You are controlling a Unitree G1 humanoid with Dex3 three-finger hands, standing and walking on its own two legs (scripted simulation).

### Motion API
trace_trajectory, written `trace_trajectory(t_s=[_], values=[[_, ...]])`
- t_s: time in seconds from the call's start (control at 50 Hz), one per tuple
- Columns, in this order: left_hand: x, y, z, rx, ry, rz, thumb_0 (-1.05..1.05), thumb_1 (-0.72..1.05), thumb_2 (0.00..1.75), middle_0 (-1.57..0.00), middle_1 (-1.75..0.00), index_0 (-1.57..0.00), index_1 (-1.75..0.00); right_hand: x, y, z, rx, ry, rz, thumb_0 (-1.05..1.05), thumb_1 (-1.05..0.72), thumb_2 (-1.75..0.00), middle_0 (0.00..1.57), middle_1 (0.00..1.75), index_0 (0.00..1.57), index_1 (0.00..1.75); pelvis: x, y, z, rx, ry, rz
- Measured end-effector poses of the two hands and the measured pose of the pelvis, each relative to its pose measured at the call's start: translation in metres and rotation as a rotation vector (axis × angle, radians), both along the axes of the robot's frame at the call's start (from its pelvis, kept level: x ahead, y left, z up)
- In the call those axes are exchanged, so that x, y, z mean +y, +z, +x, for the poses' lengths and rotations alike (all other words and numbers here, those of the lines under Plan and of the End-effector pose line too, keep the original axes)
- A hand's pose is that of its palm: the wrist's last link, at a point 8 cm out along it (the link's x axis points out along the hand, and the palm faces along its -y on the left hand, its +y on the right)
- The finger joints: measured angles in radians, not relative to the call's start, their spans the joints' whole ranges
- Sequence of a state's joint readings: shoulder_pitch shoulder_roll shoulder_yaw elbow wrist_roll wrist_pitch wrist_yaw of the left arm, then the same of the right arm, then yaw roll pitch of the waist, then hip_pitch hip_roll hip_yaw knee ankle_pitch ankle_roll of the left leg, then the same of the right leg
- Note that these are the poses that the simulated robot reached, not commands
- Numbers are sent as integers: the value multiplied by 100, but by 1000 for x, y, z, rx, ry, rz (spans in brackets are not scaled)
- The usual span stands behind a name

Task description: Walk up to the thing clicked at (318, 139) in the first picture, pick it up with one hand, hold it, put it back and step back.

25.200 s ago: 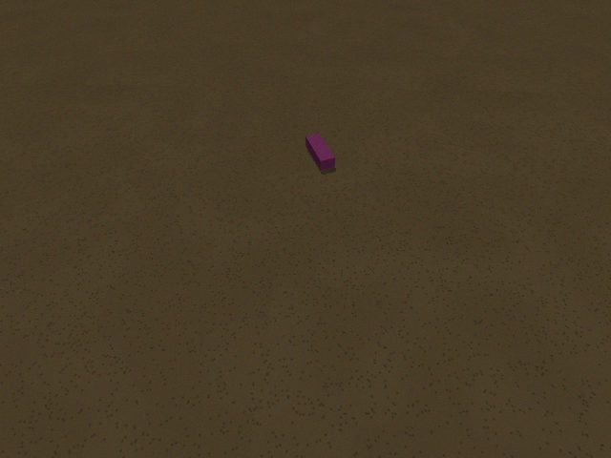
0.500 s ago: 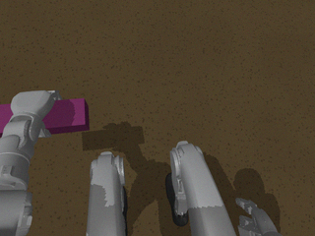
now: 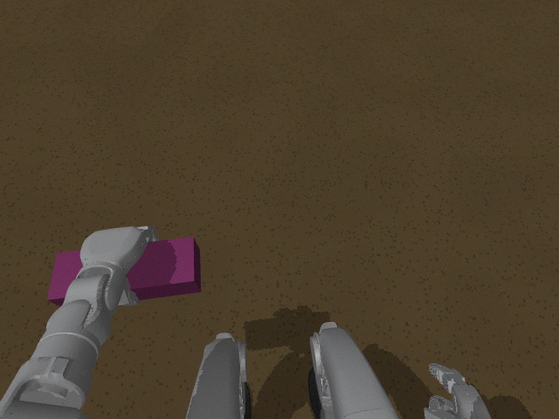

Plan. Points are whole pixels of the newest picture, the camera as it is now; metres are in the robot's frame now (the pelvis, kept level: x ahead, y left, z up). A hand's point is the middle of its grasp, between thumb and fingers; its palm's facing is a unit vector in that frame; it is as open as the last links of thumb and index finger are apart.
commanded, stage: lift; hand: left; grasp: from above
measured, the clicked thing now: (130, 272) +0.36 +0.25 -0.12
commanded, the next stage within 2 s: hold in 0.60 s
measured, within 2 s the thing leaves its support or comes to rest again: neither
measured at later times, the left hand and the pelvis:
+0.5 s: hand (118, 244) +0.36 +0.22 +0.02, palm faces -0.45 -0.07 -0.89, open 10.8 cm; pelvis +0.04 -0.01 +0.11, yaw +0 degrees
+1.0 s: hand (104, 221) +0.37 +0.21 +0.07, palm faces -0.47 -0.05 -0.88, open 10.7 cm; pelvis +0.06 -0.01 +0.14, yaw +0 degrees
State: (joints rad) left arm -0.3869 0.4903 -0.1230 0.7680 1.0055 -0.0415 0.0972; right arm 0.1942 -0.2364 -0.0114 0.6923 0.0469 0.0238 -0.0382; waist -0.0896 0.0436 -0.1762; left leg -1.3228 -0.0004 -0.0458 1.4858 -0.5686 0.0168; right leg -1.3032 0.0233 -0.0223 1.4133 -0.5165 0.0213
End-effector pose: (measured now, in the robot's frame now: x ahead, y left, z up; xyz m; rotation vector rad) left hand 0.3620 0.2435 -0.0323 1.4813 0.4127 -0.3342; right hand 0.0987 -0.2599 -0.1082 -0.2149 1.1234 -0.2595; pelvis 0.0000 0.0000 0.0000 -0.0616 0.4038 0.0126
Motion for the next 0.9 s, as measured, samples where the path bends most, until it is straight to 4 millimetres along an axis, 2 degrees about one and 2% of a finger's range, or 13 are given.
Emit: trace_trajectory(t_s=[0.08, 0.18, 0.42, 0.64, 0.9], values=[[-4, 26, -3, 9, 6, 2, 0, -13, 64, -59, -70, -61, -67, -1, 25, 1, -16, -14, 1, 1, -90, -90, 21, 30, 20, 30, -1, 25, 7, -41, -2, 8], [-10, 49, -8, 22, 4, 3, 0, -13, 63, -60, -69, -62, -66, -3, 51, 2, -26, -19, 3, 1, -90, -90, 21, 30, 20, 30, -2, 51, 16, -80, -4, 16], [-23, 95, -1, -1, 14, 7, 0, -13, 61, -61, -68, -63, -64, -7, 91, 15, -20, -12, 13, 1, -90, -90, 21, 30, 20, 30, -5, 95, 35, -157, -6, 31], [-28, 125, 3, 10, 22, 5, 0, -13, 59, -62, -66, -64, -63, -7, 118, 35, -54, -19, 25, 1, -90, -90, 21, 30, 20, 30, -6, 121, 48, -211, -9, 41], [-29, 152, 9, 5, 7, 14, 0, -12, 59, -62, -67, -64, -63, -6, 135, 58, -91, -11, 35, 1, -90, -90, 21, 30, 20, 30, -5, 137, 60, -256, -11, 48]])
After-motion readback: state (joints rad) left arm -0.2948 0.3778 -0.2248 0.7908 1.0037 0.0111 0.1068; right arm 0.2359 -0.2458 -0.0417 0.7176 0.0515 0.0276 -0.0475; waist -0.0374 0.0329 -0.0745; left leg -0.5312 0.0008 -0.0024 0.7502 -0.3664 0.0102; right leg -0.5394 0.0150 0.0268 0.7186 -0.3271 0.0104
